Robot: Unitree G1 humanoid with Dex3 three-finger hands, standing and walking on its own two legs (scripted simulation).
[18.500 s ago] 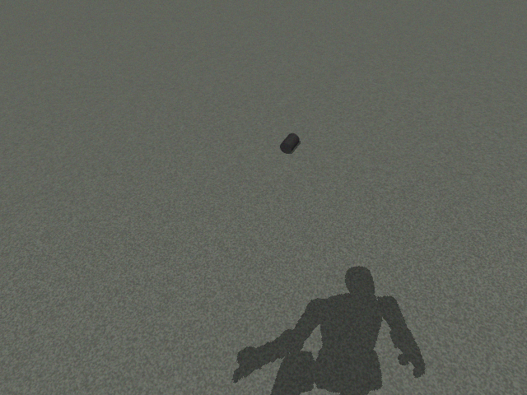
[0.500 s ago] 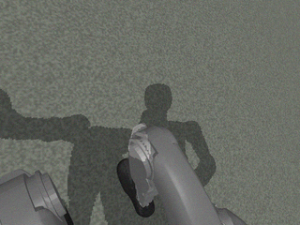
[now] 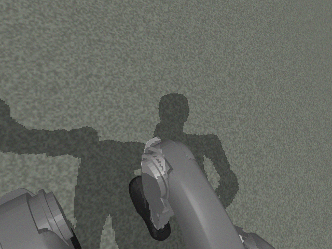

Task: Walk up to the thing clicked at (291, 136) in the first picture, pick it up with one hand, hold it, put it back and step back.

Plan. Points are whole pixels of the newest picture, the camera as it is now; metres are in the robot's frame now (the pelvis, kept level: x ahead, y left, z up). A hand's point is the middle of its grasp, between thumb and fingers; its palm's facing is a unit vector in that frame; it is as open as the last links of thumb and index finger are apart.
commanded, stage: close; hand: left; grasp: from above
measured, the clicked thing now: out of the picture +0.47 +0.34 -0.27
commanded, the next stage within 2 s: settle in 0.34 s
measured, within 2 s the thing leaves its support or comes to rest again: leaves its support in 0.70 s
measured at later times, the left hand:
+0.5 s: hand out of the picture +0.45 +0.33 -0.23, palm faces -0.42 -0.14 -0.90, open 10.5 cm
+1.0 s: hand out of the picture +0.45 +0.36 -0.16, palm faces -0.40 -0.09 -0.91, open 10.2 cm
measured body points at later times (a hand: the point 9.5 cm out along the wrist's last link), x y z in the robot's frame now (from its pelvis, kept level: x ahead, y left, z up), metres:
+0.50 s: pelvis +0.00 +0.00 +0.00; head +0.27 +0.12 +0.33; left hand +0.47 +0.34 -0.18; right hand +0.04 -0.25 -0.05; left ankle +0.06 +0.13 -0.28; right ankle +0.12 -0.11 -0.28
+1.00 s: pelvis +0.00 +0.00 +0.01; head +0.24 +0.10 +0.38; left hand +0.47 +0.36 -0.11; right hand +0.07 -0.27 -0.07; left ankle +0.06 +0.13 -0.28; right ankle +0.12 -0.11 -0.28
